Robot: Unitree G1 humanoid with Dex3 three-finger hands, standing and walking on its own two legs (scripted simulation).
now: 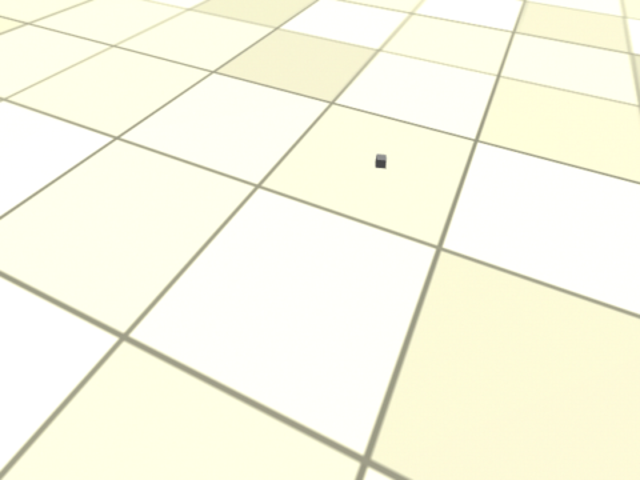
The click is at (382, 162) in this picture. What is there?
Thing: cube
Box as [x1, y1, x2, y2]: [375, 154, 385, 167]
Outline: 377,154 375,167 384,167 385,155
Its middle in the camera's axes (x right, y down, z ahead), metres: +0.31 -0.41 +2.03
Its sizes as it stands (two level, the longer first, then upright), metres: 0.050 0.050 0.050
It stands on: the floor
